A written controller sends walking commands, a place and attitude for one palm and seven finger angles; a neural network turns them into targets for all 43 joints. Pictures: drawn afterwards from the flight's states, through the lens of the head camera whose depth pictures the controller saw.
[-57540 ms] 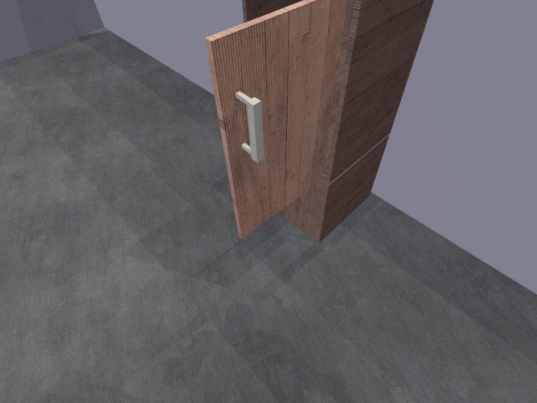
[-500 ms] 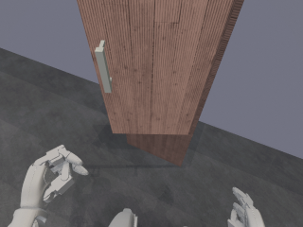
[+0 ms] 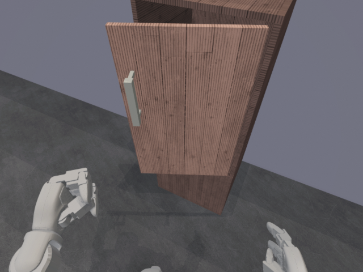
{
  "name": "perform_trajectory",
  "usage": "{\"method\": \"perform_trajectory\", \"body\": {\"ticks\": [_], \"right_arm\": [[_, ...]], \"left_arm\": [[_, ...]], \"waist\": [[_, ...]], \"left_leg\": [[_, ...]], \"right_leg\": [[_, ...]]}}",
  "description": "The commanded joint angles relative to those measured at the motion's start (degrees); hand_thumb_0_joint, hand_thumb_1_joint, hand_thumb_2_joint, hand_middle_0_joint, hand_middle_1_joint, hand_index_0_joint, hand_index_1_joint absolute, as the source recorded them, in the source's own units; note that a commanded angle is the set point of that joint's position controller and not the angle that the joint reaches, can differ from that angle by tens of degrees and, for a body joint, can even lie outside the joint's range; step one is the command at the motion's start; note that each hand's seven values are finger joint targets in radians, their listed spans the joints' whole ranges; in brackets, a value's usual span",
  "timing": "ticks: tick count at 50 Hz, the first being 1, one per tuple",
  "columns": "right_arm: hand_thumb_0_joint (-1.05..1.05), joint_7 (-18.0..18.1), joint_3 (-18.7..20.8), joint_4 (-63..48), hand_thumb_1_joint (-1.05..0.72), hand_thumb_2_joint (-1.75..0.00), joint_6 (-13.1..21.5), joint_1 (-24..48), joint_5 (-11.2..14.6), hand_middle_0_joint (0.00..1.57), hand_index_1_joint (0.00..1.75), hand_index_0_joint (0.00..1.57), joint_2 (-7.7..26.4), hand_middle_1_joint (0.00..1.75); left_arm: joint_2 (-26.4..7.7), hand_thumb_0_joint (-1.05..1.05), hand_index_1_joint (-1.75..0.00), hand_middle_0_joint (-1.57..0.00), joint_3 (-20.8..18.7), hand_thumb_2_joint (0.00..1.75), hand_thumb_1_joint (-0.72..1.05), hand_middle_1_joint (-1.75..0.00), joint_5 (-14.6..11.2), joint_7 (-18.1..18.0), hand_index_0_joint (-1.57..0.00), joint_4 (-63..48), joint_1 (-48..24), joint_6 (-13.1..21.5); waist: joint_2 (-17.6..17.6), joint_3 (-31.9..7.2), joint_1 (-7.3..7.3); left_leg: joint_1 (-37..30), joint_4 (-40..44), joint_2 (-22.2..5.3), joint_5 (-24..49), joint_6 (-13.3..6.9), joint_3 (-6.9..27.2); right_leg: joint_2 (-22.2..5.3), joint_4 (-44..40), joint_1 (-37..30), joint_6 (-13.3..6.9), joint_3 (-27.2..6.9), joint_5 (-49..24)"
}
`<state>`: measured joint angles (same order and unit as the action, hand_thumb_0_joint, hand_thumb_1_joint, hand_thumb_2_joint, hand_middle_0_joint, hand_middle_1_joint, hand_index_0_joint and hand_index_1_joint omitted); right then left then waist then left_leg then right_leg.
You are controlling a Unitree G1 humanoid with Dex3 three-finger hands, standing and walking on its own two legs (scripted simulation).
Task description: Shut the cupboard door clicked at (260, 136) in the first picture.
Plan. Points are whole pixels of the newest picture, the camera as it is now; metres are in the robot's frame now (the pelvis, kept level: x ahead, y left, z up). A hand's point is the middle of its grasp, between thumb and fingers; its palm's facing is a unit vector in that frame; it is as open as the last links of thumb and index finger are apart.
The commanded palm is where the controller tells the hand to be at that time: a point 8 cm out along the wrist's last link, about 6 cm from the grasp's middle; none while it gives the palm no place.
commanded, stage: raise the hand and make a fist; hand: left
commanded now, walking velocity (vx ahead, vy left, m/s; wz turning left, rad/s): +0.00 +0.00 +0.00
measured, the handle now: (134, 99) +0.52 +0.18 +0.10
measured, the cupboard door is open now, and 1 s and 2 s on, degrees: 25 25 25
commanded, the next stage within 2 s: bring the fist close to the handle in 0.42 s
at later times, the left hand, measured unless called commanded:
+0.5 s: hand (104, 194) +0.24 +0.17 +0.10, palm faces +0.05 -1.00 -0.03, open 3.1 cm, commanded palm +0.21 +0.22 +0.10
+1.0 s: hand (124, 157) +0.32 +0.15 +0.10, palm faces +0.03 -1.00 -0.01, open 3.1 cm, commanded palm +0.30 +0.20 +0.10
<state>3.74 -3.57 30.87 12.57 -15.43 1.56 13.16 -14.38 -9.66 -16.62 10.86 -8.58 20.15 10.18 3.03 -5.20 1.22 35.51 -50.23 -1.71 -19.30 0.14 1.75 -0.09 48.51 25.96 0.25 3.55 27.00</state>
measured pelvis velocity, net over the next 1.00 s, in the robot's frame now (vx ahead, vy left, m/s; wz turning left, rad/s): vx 0.01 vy -0.01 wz -0.02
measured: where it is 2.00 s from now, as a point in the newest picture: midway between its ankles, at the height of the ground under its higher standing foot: outside the picture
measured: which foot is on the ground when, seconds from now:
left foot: down 0.00-1.00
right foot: down 0.00-1.00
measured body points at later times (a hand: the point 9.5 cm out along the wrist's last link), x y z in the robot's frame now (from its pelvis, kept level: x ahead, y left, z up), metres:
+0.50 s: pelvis +0.01 -0.02 +0.01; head +0.01 -0.03 +0.46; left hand +0.23 +0.23 +0.10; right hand +0.18 -0.25 -0.07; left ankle +0.07 +0.12 -0.70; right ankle -0.02 -0.12 -0.70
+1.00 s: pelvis +0.01 -0.01 +0.01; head +0.03 -0.02 +0.46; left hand +0.31 +0.21 +0.11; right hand +0.17 -0.25 -0.08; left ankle +0.07 +0.12 -0.70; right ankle -0.02 -0.12 -0.70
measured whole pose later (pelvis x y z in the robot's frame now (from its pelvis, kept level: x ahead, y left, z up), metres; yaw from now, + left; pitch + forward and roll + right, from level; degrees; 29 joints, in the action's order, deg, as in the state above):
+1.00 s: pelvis +0.01 -0.01 +0.01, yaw -1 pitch +5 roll +0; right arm 3.3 -2.0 35.0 10.3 -14.3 1.4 13.6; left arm -11.7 -8.3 -13.1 6.9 9.4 -1.1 9.2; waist 2.4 -4.3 0.0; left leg 32.6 -45.5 -1.8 -18.2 0.7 -0.1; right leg -0.2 46.1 24.8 -0.2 1.7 26.4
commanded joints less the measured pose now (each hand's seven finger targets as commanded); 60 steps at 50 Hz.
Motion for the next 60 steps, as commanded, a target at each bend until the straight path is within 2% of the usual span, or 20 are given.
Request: {"method": "perform_trajectory", "body": {"ticks": [1,7,8,12,13,17,18,26,30,33,36,38,40,45,48,51,53,54,58,60], "right_arm": [[0.0,0.9,3.2,-9.0,-0.9,-0.9,3.8,5.9,0.7,0.2,0.3,0.2,7.0,0.3],[0.0,0.7,3.6,-8.4,-0.9,-0.9,4.3,5.9,0.7,0.2,0.3,0.2,7.0,0.3],[0.0,0.7,3.8,-8.2,-0.9,-0.9,4.4,5.6,0.6,0.2,0.3,0.2,7.2,0.3],[0.0,0.5,3.9,-8.2,-0.9,-0.9,4.6,5.7,0.5,0.2,0.3,0.2,6.9,0.3],[0.0,0.5,4.0,-7.9,-0.9,-0.9,4.5,5.2,0.3,0.2,0.3,0.2,7.1,0.3],[0.0,0.5,4.0,-7.8,-0.9,-0.9,4.5,5.4,0.4,0.2,0.3,0.2,7.0,0.3],[0.0,0.5,4.3,-7.7,-0.9,-0.9,4.4,5.0,0.4,0.2,0.3,0.2,7.2,0.3],[0.0,0.6,4.2,-7.9,-0.9,-0.9,3.6,5.3,0.5,0.2,0.3,0.2,7.0,0.3],[0.0,0.8,4.0,-6.8,-0.9,-0.9,3.5,5.4,0.4,0.2,0.3,0.2,7.0,0.3],[0.0,0.9,4.1,-6.1,-0.9,-0.9,3.4,4.8,0.2,0.2,0.3,0.2,7.4,0.3],[0.0,0.8,4.1,-5.9,-0.9,-0.9,2.8,5.5,0.4,0.2,0.3,0.2,7.1,0.3],[0.0,0.8,4.1,-5.4,-0.9,-0.9,2.2,5.2,0.4,0.2,0.3,0.2,7.3,0.3],[0.0,0.6,3.9,-5.8,-0.9,-0.9,1.9,6.1,0.4,0.2,0.3,0.2,6.8,0.3],[0.0,0.1,4.1,-5.2,-0.9,-0.9,1.2,5.8,0.2,0.2,0.3,0.2,7.0,0.3],[0.0,0.0,4.4,-4.1,-0.9,-0.9,0.3,5.0,0.1,0.2,0.3,0.2,7.5,0.3],[0.0,-0.2,4.5,-4.2,-0.9,-0.9,-0.2,5.3,0.3,0.2,0.3,0.2,7.2,0.3],[0.0,-0.1,4.6,-3.4,-0.9,-0.9,-0.9,4.6,0.1,0.2,0.3,0.2,7.8,0.3],[0.0,-0.2,4.6,-3.7,-0.9,-0.9,-1.1,5.0,0.1,0.2,0.3,0.2,7.5,0.3],[0.0,-0.2,4.8,-2.4,-0.9,-0.9,-2.1,4.2,0.1,0.2,0.3,0.2,8.0,0.3],[0.0,-0.2,4.8,-2.1,-0.9,-0.9,-2.5,4.2,0.1,0.2,0.3,0.2,7.8,0.3]], "left_arm": [[-7.3,0.0,-1.5,-1.3,-4.5,0.9,0.9,-1.5,-1.4,0.3,-1.3,-11.9,-8.5,2.9],[-6.4,0.0,-1.5,-1.3,-4.1,0.9,0.9,-1.5,-1.3,0.4,-1.3,-10.3,-7.3,3.2],[-8.0,0.0,-1.5,-1.3,-5.4,0.9,0.9,-1.5,-1.0,0.1,-1.3,-9.6,-6.8,3.5],[-7.0,0.0,-1.5,-1.3,-5.1,0.9,0.9,-1.5,-1.0,-0.1,-1.3,-10.9,-7.4,5.1],[-8.2,0.0,-1.5,-1.3,-5.9,0.9,0.9,-1.5,-0.7,-0.4,-1.3,-10.5,-7.1,5.2],[-6.8,0.0,-1.5,-1.3,-4.9,0.9,0.9,-1.5,-1.1,0.1,-1.3,-9.7,-7.4,5.4],[-7.6,0.0,-1.5,-1.3,-5.7,0.9,0.9,-1.5,-1.0,0.1,-1.3,-9.5,-6.8,5.4],[-6.2,0.0,-1.5,-1.3,-4.5,0.9,0.9,-1.5,-1.1,1.0,-1.3,-9.9,-8.0,4.9],[-4.9,0.0,-1.5,-1.3,-1.9,0.9,0.9,-1.5,0.0,0.1,-1.3,-8.9,-17.7,5.2],[-6.5,0.0,-1.5,-1.3,-3.4,0.9,0.9,-1.5,0.3,-0.5,-1.3,-5.2,-18.0,4.7],[-5.3,0.0,-1.5,-1.3,-2.5,0.9,0.9,-1.5,0.7,-0.6,-1.3,-3.1,-21.8,3.7],[-7.6,0.0,-1.5,-1.3,-4.6,0.9,0.9,-1.5,1.2,-1.3,-1.3,-0.5,-23.5,2.8],[-4.8,0.0,-1.5,-1.3,-1.9,0.9,0.9,-1.5,1.5,-1.7,-1.3,-0.4,-26.6,2.5],[-4.4,0.0,-1.5,-1.3,-1.3,0.9,0.9,-1.5,2.6,-3.6,-1.3,2.5,-32.3,2.9],[-6.8,0.0,-1.5,-1.3,-4.0,0.9,0.9,-1.5,3.2,-4.5,-1.3,8.0,-33.8,2.7],[-4.4,0.0,-1.5,-1.3,-1.2,0.9,0.9,-1.5,3.8,-5.0,-1.3,8.2,-39.6,3.1],[-7.1,0.0,-1.5,-1.3,-3.7,0.9,0.9,-1.5,4.2,-5.8,-1.3,11.2,-41.0,3.3],[-5.2,0.0,-1.5,-1.3,-2.0,0.9,0.9,-1.5,4.3,-5.7,-1.3,11.3,-42.4,3.6],[-8.4,0.0,-1.5,-1.3,-4.6,0.9,0.9,-1.5,4.5,-5.9,-1.3,16.7,-47.6,4.5],[-7.5,0.0,-1.5,-1.3,-3.9,0.9,0.9,-1.5,4.4,-5.6,-1.3,18.1,-51.2,5.1]], "waist": [[-1.1,-4.7,-0.18],[-1.1,-3.8,-0.07],[-3.0,-3.5,-0.08],[-0.6,-5.4,0.17],[-2.7,-5.2,-0.09],[-1.9,-4.7,-0.27],[-4.0,-5.7,-0.09],[-2.1,-6.1,-0.35],[-1.4,-5.4,-1.97],[-3.5,-6.9,-1.33],[-2.2,-8.6,-1.13],[-2.8,-8.5,-0.88],[-1.4,-8.9,-0.94],[-0.9,-10.6,-1.03],[-4.6,-10.0,-0.81],[-1.1,-10.8,-1.47],[-4.6,-11.0,-1.51],[-3.0,-11.6,-1.63],[-4.4,-11.1,-2.03],[-2.6,-12.2,-2.39]], "left_leg": [[-11.9,10.0,1.5,0.8,-1.4,0.8],[-11.7,9.5,1.8,2.7,-1.3,-0.3],[-11.2,9.0,1.7,3.0,-1.4,-0.3],[-12.6,8.8,1.9,5.1,-1.3,-0.8],[-12.1,8.4,1.8,5.3,-1.5,-0.7],[-12.1,8.3,2.0,5.6,-1.4,-1.0],[-12.0,8.0,1.9,6.2,-1.6,-0.9],[-13.1,8.0,1.9,8.2,-1.6,-1.1],[-13.7,8.1,1.8,6.3,-1.7,-0.6],[-13.6,8.1,1.7,6.6,-1.7,-0.5],[-14.7,8.6,1.8,7.7,-1.6,-0.8],[-14.2,8.8,1.7,7.9,-1.6,-0.8],[-15.4,9.5,1.7,8.3,-1.5,-0.9],[-16.8,10.0,1.5,9.3,-1.3,-0.9],[-15.6,10.1,1.4,9.3,-1.3,-1.2],[-17.2,10.2,1.4,9.7,-1.2,-1.5],[-16.1,10.2,1.3,9.6,-1.3,-1.3],[-16.6,10.2,1.4,9.8,-1.4,-1.7],[-15.7,9.9,1.4,9.4,-1.5,-1.9],[-16.1,9.8,1.5,9.6,-1.4,-2.1]], "right_leg": [[1.4,-11.7,4.2,-0.7,-1.2,-5.2],[0.8,-12.7,3.4,-0.4,-2.5,-6.2],[0.7,-13.1,3.1,-0.2,-3.2,-6.1],[0.6,-12.0,2.5,-0.3,-3.0,-9.5],[0.6,-12.2,2.3,0.0,-3.2,-9.9],[0.4,-12.0,2.5,0.1,-3.4,-11.3],[0.4,-12.0,1.8,0.3,-3.7,-11.8],[0.5,-10.8,1.8,0.3,-2.8,-16.4],[0.9,-10.6,4.4,0.0,-2.2,-13.1],[1.0,-10.7,3.6,0.0,-2.2,-13.3],[0.8,-10.5,2.8,-0.1,-2.2,-15.1],[0.8,-10.7,2.1,-0.1,-2.3,-15.2],[0.8,-10.5,2.2,-0.3,-1.8,-15.7],[1.0,-10.3,1.8,-0.6,-1.4,-16.6],[1.2,-10.8,1.2,-0.5,-1.6,-16.9],[1.1,-10.5,2.0,-0.6,-1.5,-17.6],[1.3,-10.8,1.4,-0.5,-1.6,-17.2],[1.1,-10.8,1.4,-0.5,-1.9,-17.9],[1.2,-11.2,1.8,-0.3,-2.4,-17.7],[1.0,-11.1,1.7,-0.4,-2.7,-18.5]]}}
